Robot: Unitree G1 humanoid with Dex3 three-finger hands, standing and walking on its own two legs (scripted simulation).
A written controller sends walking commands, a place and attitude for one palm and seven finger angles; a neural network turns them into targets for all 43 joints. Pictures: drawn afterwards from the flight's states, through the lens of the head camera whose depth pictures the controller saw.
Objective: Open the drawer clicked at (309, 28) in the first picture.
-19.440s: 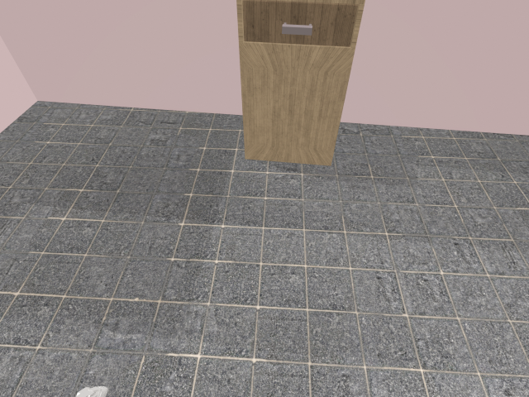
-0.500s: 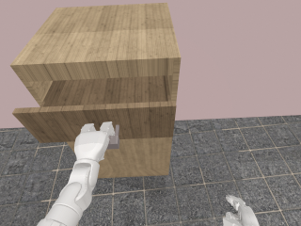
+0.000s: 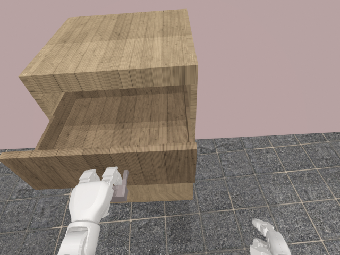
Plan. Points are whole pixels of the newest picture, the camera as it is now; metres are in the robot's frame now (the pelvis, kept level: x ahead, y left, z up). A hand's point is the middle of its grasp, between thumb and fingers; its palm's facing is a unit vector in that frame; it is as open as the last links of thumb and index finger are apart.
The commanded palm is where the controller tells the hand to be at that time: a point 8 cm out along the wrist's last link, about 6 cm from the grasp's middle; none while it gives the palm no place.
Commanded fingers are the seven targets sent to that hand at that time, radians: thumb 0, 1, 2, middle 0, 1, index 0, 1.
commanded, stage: pull the drawer open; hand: left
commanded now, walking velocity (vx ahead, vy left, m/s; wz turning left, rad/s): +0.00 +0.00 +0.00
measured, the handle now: (103, 184) +0.28 +0.19 +0.02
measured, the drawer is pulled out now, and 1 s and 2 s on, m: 0.24 0.29 0.29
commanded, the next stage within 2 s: open the thumb to release the handle in 0.50 s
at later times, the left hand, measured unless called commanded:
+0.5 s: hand (96, 235) +0.18 +0.18 +0.00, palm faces +0.02 -0.13 -0.99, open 6.3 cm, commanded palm +0.14 +0.20 +0.05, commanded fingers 0.00 0.90 0.90 -0.40 -1.35 -0.40 -1.35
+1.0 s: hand (96, 228) +0.19 +0.18 +0.00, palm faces +0.02 -0.13 -0.99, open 10.2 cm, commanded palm +0.17 +0.20 +0.05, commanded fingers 0.00 -0.50 0.30 -0.30 -1.20 -0.30 -1.20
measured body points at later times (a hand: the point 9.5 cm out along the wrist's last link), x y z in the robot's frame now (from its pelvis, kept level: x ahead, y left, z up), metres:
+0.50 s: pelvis -0.02 -0.02 -0.01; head -0.01 -0.06 +0.44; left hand +0.17 +0.18 +0.05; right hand +0.20 -0.22 -0.11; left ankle +0.00 +0.11 -0.71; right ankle -0.05 -0.07 -0.71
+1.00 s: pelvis -0.03 -0.02 -0.01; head -0.01 -0.07 +0.44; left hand +0.18 +0.19 +0.05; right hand +0.18 -0.24 -0.12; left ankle +0.00 +0.11 -0.71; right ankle -0.05 -0.07 -0.71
